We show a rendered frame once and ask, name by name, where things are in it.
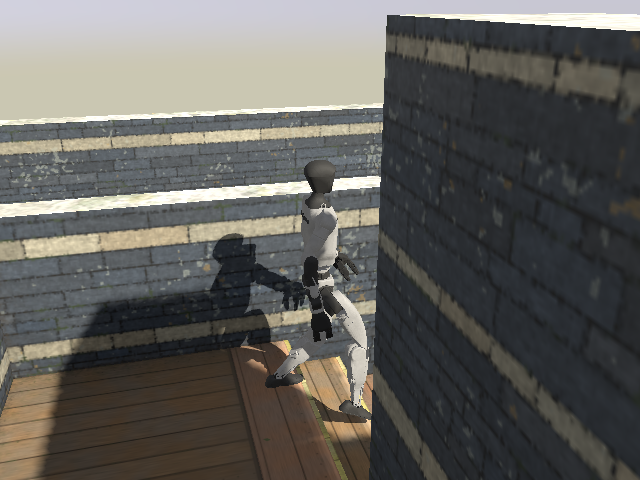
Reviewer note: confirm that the robot right hand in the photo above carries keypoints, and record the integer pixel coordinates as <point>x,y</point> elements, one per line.
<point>320,322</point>

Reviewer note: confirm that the robot left hand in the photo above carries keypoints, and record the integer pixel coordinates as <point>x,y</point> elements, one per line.
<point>340,261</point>

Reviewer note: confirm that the robot left upper arm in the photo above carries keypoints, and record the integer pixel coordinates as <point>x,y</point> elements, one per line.
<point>304,198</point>

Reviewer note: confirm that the robot right forearm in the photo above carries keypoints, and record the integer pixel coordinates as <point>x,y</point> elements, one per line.
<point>310,270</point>

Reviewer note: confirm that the robot right upper arm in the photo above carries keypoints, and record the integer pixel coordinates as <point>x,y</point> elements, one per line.
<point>324,226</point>

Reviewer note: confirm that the right robot shin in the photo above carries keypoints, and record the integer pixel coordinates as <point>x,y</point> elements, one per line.
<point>357,367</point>

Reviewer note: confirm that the robot right thigh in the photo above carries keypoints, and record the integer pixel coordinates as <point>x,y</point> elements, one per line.
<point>348,317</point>

